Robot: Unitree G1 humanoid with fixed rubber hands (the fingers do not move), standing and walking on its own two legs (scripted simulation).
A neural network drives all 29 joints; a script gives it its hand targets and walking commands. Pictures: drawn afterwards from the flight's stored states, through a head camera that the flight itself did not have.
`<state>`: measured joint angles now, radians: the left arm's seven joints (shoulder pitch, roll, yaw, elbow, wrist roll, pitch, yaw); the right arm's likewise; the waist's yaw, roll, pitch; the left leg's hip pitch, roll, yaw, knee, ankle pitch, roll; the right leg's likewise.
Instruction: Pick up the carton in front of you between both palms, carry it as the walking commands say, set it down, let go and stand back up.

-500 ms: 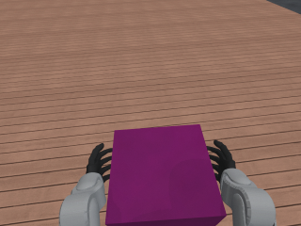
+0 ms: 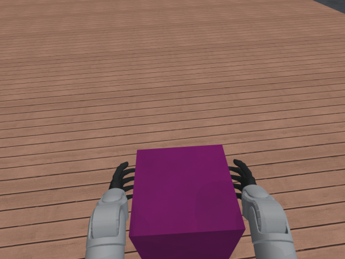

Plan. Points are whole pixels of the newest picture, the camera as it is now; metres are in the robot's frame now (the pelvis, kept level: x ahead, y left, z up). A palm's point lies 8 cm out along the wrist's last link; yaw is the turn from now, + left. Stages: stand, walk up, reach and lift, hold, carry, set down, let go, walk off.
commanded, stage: carry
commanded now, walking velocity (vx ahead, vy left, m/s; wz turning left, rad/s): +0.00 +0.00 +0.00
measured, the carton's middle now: (183, 208) +0.26 +0.00 -0.04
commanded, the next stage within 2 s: hold in 0.42 s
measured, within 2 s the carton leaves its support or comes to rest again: neither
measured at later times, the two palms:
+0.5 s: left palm (118, 194) +0.27 +0.15 +0.04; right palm (248, 190) +0.27 -0.15 +0.04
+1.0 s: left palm (117, 205) +0.24 +0.15 +0.04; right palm (254, 204) +0.23 -0.15 +0.04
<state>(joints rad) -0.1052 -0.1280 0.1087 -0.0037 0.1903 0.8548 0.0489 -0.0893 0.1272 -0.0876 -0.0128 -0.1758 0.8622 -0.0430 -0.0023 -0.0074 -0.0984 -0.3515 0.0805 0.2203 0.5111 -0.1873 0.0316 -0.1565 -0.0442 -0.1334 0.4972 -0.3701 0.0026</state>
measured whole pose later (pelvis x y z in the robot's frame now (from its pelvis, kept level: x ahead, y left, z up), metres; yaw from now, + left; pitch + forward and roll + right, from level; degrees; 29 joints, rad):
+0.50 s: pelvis -0.01 +0.00 +0.01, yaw +0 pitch -2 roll +1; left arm -0.17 -0.13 0.14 0.09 0.23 0.73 0.04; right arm -0.16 0.13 -0.13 0.11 -0.22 0.71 -0.01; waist 0.01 -0.03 0.01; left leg -0.25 0.03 0.14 0.42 -0.13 0.03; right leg -0.09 -0.02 -0.05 0.46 -0.32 -0.01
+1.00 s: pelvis -0.05 +0.00 +0.00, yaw -2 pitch -8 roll +0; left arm -0.21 -0.14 0.18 0.16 0.26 0.71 0.04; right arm -0.22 0.14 -0.18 0.25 -0.22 0.64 0.00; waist 0.00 -0.06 0.08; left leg -0.17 0.00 0.05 0.39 -0.08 0.02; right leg -0.02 0.01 0.05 0.45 -0.29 -0.01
